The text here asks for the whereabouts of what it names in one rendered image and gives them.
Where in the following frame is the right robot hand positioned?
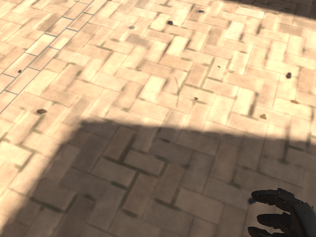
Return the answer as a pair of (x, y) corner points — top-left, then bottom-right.
(248, 188), (316, 237)

